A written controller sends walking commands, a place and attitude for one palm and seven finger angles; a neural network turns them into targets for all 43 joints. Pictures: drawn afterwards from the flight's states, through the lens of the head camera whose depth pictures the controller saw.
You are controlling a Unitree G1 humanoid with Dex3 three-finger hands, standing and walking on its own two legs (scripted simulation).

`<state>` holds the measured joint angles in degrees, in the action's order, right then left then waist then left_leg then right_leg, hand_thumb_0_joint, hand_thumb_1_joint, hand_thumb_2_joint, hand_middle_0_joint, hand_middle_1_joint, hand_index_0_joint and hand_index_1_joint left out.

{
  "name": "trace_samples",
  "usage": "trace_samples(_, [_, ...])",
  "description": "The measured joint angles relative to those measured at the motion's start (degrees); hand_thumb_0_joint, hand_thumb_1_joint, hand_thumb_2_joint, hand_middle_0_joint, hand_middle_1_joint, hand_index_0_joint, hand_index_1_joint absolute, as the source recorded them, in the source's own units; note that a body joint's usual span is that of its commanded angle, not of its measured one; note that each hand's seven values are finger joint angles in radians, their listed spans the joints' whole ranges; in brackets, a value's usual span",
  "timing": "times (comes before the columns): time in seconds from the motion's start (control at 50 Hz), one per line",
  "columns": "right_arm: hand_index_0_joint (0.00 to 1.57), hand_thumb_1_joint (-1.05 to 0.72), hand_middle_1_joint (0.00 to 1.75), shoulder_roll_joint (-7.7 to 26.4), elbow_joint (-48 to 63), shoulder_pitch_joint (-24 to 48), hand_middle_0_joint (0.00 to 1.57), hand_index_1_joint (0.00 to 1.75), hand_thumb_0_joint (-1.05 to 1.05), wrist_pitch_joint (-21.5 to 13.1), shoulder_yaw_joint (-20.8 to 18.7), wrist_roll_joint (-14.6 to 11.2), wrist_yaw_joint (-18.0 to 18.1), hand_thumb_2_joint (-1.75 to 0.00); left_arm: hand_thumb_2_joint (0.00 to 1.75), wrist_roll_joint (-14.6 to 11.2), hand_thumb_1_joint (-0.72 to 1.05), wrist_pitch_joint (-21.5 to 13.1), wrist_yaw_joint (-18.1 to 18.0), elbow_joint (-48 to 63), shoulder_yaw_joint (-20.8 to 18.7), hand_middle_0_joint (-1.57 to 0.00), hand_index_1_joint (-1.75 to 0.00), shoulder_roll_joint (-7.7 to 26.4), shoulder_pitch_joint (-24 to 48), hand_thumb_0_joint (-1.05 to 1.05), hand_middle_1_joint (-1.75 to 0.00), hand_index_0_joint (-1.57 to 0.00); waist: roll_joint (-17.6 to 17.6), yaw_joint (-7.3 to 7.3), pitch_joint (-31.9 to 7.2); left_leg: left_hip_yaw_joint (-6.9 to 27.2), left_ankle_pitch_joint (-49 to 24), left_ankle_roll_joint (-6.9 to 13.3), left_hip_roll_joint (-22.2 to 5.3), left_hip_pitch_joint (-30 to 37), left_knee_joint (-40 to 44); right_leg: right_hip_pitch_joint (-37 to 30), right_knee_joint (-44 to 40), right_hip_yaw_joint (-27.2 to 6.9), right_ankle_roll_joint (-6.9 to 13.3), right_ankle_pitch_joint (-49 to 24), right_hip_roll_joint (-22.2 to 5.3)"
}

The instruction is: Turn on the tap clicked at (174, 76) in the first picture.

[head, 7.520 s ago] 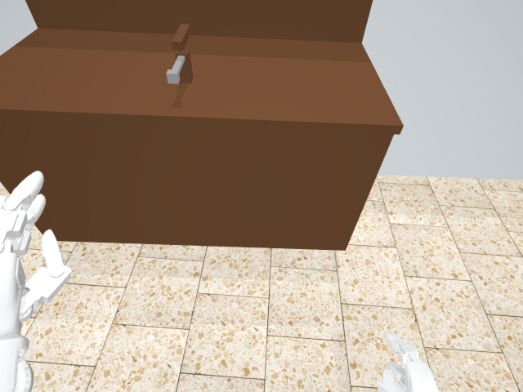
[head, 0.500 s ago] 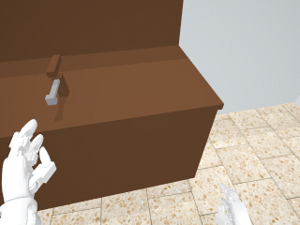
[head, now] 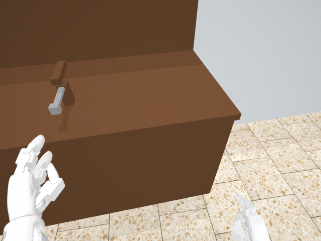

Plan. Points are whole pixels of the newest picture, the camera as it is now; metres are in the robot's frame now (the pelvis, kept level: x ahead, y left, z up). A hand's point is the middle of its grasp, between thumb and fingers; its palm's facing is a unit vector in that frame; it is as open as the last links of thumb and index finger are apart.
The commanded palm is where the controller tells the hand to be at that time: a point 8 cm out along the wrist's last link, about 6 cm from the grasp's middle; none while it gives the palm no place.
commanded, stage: turn the palm inward beside the body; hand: left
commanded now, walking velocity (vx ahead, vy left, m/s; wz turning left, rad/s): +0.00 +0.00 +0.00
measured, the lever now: (55, 108) +0.45 +0.41 +0.08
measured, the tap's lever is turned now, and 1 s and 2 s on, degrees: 0 0 0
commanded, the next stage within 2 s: reach beside the lever's end, fingers flat in 0.28 s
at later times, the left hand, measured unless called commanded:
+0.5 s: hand (63, 179) +0.19 +0.23 +0.13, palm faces +0.50 -0.86 -0.10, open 7.4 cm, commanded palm +0.15 +0.28 +0.14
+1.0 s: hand (56, 156) +0.25 +0.29 +0.11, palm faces +0.54 -0.84 -0.09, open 7.5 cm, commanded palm +0.21 +0.33 +0.12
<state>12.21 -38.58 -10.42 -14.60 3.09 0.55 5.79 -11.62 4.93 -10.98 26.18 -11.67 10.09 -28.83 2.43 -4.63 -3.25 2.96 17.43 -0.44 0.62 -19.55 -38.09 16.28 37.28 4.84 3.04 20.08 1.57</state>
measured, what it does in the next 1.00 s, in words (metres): stands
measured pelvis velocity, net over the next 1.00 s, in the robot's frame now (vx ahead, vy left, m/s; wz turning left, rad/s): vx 0.01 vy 0.01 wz -0.02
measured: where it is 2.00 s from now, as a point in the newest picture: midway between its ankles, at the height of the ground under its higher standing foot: outside the picture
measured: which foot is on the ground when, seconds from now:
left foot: down 0.00-1.00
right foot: down 0.00-1.00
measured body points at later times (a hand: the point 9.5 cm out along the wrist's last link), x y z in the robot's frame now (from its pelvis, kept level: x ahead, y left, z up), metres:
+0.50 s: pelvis +0.01 -0.01 +0.00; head -0.02 -0.03 +0.45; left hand +0.16 +0.27 +0.13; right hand +0.21 -0.22 -0.07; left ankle +0.03 +0.13 -0.72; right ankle +0.00 -0.08 -0.72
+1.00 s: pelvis +0.01 +0.01 +0.00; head +0.00 +0.00 +0.45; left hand +0.22 +0.33 +0.12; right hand +0.19 -0.23 -0.08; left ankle +0.03 +0.13 -0.72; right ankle +0.00 -0.08 -0.72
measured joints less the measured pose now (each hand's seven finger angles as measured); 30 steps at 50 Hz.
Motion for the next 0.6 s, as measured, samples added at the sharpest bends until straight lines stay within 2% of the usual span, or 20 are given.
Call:
trace_samples(0.46, [0.2, -0.9, 0.3, 0.4, 0.5, -0.4, 0.2, 0.3, 0.01, 0.8, -0.7, -0.2, 0.0, -0.9, 0.9, -0.1, 0.89, -0.1, 0.3, -0.7, -0.7, -0.2, -0.3, -0.1, 0.1, 0.01, -0.3, -0.2, -0.1, 0.08, -0.7, 0.0, 0.6, -0.5, -0.3, -0.1, -0.1, 0.4, 0.6, -0.1, 0.5, 0.8, 0.3])
trace_samples(0.6, [0.2, -0.9, 0.3, 0.3, -1.0, 0.3, 0.2, 0.3, 0.01, 1.0, -0.6, -0.5, 0.9, -0.9, 0.9, -0.7, 0.89, -0.8, 0.4, -6.8, -3.6, -0.2, -0.3, 1.0, 5.5, 0.01, -0.3, -0.2, 0.0, 0.28, 0.1, 0.5, 0.3, -0.6, -0.4, -0.7, -0.4, 0.7, 0.5, 0.4, 0.6, 0.4, 0.5])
